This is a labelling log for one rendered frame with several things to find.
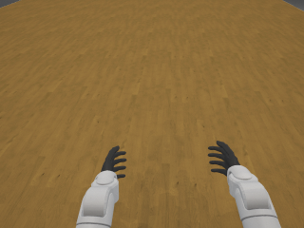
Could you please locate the left robot hand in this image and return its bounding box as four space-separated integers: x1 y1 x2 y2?
101 145 127 179

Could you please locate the right robot hand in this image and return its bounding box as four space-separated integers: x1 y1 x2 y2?
208 141 240 177

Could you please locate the robot right forearm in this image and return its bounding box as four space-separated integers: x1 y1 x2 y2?
227 165 281 228

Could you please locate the robot left forearm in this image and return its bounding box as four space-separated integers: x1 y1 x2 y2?
76 170 119 228

